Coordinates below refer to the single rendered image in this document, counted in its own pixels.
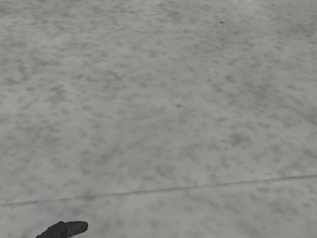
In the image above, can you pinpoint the left robot hand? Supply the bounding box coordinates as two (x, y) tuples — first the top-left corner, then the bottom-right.
(36, 221), (88, 238)

